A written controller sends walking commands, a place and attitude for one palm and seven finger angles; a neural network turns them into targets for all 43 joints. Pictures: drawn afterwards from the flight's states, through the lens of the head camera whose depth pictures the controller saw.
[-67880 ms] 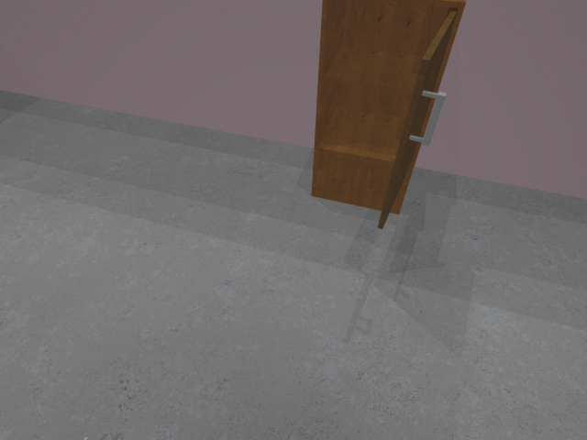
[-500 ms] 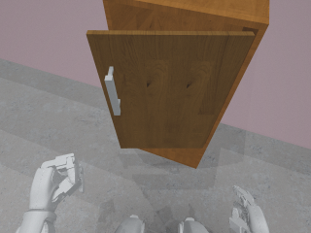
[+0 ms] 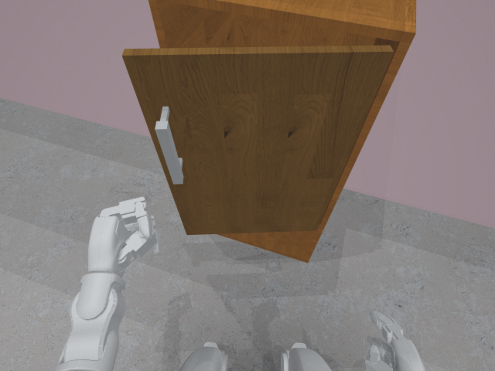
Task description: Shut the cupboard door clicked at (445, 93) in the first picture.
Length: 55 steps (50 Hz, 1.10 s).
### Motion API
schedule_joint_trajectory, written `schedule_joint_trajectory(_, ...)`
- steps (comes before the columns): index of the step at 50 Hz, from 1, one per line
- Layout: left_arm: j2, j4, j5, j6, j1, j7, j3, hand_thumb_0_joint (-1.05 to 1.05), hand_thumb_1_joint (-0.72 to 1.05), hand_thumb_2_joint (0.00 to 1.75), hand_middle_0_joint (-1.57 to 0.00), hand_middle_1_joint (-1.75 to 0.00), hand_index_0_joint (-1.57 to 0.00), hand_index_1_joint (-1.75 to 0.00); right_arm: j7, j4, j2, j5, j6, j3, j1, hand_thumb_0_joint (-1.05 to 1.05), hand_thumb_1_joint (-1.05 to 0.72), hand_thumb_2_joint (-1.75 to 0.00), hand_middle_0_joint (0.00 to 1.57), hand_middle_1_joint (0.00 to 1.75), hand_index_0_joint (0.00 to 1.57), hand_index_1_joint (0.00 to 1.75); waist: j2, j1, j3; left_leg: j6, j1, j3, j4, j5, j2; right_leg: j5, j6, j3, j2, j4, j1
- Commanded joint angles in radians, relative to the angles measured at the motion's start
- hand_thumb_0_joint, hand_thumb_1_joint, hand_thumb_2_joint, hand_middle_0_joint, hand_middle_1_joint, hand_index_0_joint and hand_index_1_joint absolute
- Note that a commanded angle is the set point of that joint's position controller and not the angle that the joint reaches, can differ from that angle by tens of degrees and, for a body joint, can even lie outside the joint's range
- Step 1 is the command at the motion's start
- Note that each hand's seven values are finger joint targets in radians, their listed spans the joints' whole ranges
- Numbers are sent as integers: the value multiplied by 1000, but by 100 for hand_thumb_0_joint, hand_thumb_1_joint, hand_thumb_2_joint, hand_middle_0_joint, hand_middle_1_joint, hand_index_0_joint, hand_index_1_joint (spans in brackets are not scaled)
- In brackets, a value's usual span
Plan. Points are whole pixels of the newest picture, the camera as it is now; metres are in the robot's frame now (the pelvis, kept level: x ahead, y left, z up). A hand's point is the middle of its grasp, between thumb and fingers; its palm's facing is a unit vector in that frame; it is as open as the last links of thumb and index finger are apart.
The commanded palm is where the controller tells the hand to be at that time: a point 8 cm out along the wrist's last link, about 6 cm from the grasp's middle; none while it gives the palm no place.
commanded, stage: bring the fist close to the handle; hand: left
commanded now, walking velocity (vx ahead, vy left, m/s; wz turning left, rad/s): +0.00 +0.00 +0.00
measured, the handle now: (172, 147) +0.49 +0.17 +0.05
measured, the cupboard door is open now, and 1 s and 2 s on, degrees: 21 21 6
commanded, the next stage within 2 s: push the door shut along its arc in 0.88 s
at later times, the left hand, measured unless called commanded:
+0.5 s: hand (181, 192) +0.39 +0.13 +0.05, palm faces +0.06 -1.00 -0.01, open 3.1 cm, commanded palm +0.36 +0.18 +0.05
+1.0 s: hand (181, 187) +0.40 +0.13 +0.05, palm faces +0.07 -1.00 +0.00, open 3.1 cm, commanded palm +0.37 +0.18 +0.05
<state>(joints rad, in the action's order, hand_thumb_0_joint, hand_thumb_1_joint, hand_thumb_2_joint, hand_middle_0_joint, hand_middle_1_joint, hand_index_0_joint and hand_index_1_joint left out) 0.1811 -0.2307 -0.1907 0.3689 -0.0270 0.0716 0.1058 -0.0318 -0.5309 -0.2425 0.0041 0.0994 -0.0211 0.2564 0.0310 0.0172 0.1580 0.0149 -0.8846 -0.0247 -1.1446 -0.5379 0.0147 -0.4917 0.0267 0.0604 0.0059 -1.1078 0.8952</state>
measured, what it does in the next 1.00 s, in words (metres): stands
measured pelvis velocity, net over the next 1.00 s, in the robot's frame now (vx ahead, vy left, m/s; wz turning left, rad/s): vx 0.00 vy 0.00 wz -0.02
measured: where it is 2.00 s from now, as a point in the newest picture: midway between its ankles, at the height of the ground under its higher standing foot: outside the picture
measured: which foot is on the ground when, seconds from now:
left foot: down 0.00-1.00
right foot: down 0.00-1.00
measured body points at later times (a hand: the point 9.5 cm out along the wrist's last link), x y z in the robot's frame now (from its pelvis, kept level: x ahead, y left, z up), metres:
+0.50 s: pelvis +0.00 +0.00 +0.00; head +0.08 +0.00 +0.45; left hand +0.38 +0.18 +0.06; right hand +0.12 -0.24 -0.11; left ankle +0.01 +0.11 -0.65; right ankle +0.03 -0.11 -0.65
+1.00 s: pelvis +0.00 +0.00 +0.00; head +0.08 +0.00 +0.45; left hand +0.39 +0.19 +0.05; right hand +0.09 -0.25 -0.11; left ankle +0.01 +0.11 -0.65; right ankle +0.03 -0.11 -0.65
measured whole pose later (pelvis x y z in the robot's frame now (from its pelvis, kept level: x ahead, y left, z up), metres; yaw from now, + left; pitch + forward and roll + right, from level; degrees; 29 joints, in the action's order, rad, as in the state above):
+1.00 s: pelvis +0.00 +0.00 +0.00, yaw -1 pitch +18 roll -1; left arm 0.16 -0.71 -0.12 0.49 0.41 -0.03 0.16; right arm 0.00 -0.61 -0.24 -0.01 0.02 0.01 0.29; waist 0.02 0.06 0.15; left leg 0.02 -0.91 0.00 -1.11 -0.51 0.01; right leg -0.46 0.02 0.03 0.01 -1.08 0.93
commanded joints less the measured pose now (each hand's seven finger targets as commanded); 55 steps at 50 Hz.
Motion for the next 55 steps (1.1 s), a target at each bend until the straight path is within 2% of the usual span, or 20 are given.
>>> schedule_joint_trajectory(1, 102, 166, 5, 82, 235, -11, 25, 0, 90, 90, -130, -150, -130, -150, -2, 122, -129, 0, 44, 61, -24, 0, -90, -90, 20, 30, 20, 30, -32, 17, 271, 6, 115, -2, 167, 277, -2, 258, -3, -42, 1, 149, -238)
schedule_joint_trajectory(6, 108, 113, 21, 89, 340, -36, 35, 0, 90, 90, -130, -150, -130, -150, 1, 103, -130, -1, 27, 63, -15, 0, -90, -90, 20, 30, 20, 30, -17, 15, 289, 1, 132, -3, 177, 296, -4, 274, 0, -38, 2, 142, -235)
schedule_joint_trajectory(8, 74, 83, 28, 91, 387, -49, 8, 0, 90, 90, -130, -150, -130, -150, 6, 94, -124, -2, 21, 64, -15, 0, -90, -90, 20, 30, 20, 30, -6, 22, 293, -2, 147, -2, 180, 306, -5, 286, -1, -34, -1, 141, -227)
schedule_joint_trajectory(11, 104, 26, 36, 94, 445, -69, 40, 0, 90, 90, -130, -150, -130, -150, 5, 83, -130, -6, 10, 65, -2, 0, -90, -90, 20, 30, 20, 30, -55, 26, 301, 2, 125, 1, 176, 294, -4, 287, -5, -42, 1, 147, -247)
schedule_joint_trajectory(16, 76, -37, 59, 111, 558, -85, 12, 0, 90, 90, -130, -150, -130, -150, 12, 65, -128, -6, -3, 69, 13, 0, -90, -90, 20, 30, 20, 30, 0, 37, 328, -6, 173, -5, 179, 335, -9, 316, 2, -31, 4, 136, -216)
schedule_joint_trajectory(18, 32, -78, 62, 112, 599, -92, -21, 0, 90, 90, -130, -150, -130, -150, 19, 57, -125, -8, -8, 69, 19, 0, -90, -90, 20, 30, 20, 30, 1, 49, 323, -8, 189, -6, 180, 338, -11, 313, 0, -25, 4, 139, -193)
schedule_joint_trajectory(20, 66, -145, 62, 112, 635, -103, 22, 0, 90, 90, -130, -150, -130, -150, 20, 48, -131, -10, -15, 70, 27, 0, -90, -90, 20, 30, 20, 30, -50, 50, 311, -5, 152, -4, 181, 304, -9, 295, -3, -31, 5, 149, -204)
schedule_joint_trajectory(24, 85, -209, 79, 135, 744, -120, 46, 0, 90, 90, -130, -150, -130, -150, 22, 34, -127, -13, -26, 70, 37, 0, -90, -90, 20, 30, 20, 30, -31, 57, 332, -3, 137, 5, 177, 292, -5, 297, -4, -41, 4, 148, -209)
schedule_joint_trajectory(26, 109, -223, 80, 146, 696, -125, 83, 0, 90, 90, -130, -150, -130, -150, 26, 41, -130, -19, -29, 74, 49, 0, -90, -90, 20, 30, 20, 30, -25, 28, 380, -3, 143, 8, 178, 327, -1, 334, 0, -43, 8, 139, -250)
schedule_joint_trajectory(28, 100, -234, 78, 152, 657, -117, 80, 0, 90, 90, -130, -150, -130, -150, 33, 46, -127, -16, -36, 74, 50, 0, -90, -90, 20, 30, 20, 30, -31, 22, 374, -6, 139, 14, 189, 336, -3, 347, 1, -40, 7, 142, -262)
schedule_joint_trajectory(30, 70, -236, 77, 153, 675, -109, 48, 0, 90, 90, -130, -150, -130, -150, 37, 46, -126, -15, -42, 74, 54, 0, -90, -90, 20, 30, 20, 30, -27, 40, 356, -2, 140, 21, 187, 325, -3, 347, -3, -44, 7, 155, -253)
schedule_joint_trajectory(31, 108, -252, 76, 153, 670, -110, 85, 0, 90, 90, -130, -150, -130, -150, 34, 45, -130, -15, -45, 75, 64, 0, -90, -90, 20, 30, 20, 30, -42, 32, 348, -2, 123, 17, 191, 314, -2, 336, -2, -45, 8, 157, -265)
schedule_joint_trajectory(33, 94, -251, 74, 158, 687, -107, 71, 0, 90, 90, -130, -150, -130, -150, 33, 46, -129, -13, -49, 76, 59, 0, -90, -90, 20, 30, 20, 30, -76, 47, 326, 3, 109, 22, 195, 281, -3, 310, -8, -50, 7, 170, -259)
schedule_joint_trajectory(36, 125, -236, 73, 176, 758, -110, 90, 0, 90, 90, -130, -150, -130, -150, 25, 38, -133, -13, -47, 77, 58, 0, -90, -90, 20, 30, 20, 30, -45, 55, 315, 5, 109, 21, 193, 239, -1, 261, -7, -57, 7, 179, -239)
schedule_joint_trajectory(41, 96, -251, 76, 199, 788, -99, 58, 0, 90, 90, -130, -150, -130, -150, 24, 20, -134, -16, -40, 81, 67, 0, -90, -90, 20, 30, 20, 30, -15, 67, 341, 3, 149, 11, 186, 271, -5, 284, -5, -46, 10, 162, -210)
schedule_joint_trajectory(45, 79, -268, 71, 192, 766, -94, 50, 0, 90, 90, -130, -150, -130, -150, 27, 20, -134, -14, -41, 82, 64, 0, -90, -90, 20, 30, 20, 30, -10, 56, 359, 0, 160, 12, 193, 276, -4, 288, -4, -44, 8, 165, -219)
schedule_joint_trajectory(47, 117, -279, 71, 184, 741, -98, 86, 0, 90, 90, -130, -150, -130, -150, 26, 21, -138, -14, -46, 82, 68, 0, -90, -90, 20, 30, 20, 30, -20, 48, 365, -2, 153, 11, 194, 298, -6, 311, -3, -42, 8, 157, -230)
schedule_joint_trajectory(49, 84, -282, 70, 178, 736, -97, 60, 0, 90, 90, -130, -150, -130, -150, 30, 27, -132, -13, -48, 80, 66, 0, -90, -90, 20, 30, 20, 30, -29, 49, 341, -2, 152, 11, 198, 303, -6, 319, -3, -38, 10, 162, -229)
schedule_joint_trajectory(51, 133, -301, 79, 177, 774, -96, 88, 0, 90, 90, -130, -150, -130, -150, 25, 25, -140, -13, -52, 78, 72, 0, -90, -90, 20, 30, 20, 30, -42, 58, 325, 2, 124, 9, 193, 272, -4, 296, -5, -45, 10, 163, -224)
schedule_joint_trajectory(55, 138, -346, 92, 197, 939, -79, 73, 0, 90, 90, -130, -150, -130, -150, 19, 5, -139, -13, -53, 77, 71, 0, -90, -90, 20, 30, 20, 30, -31, 95, 317, 3, 130, 1, 180, 231, -6, 253, -7, -49, 8, 159, -171)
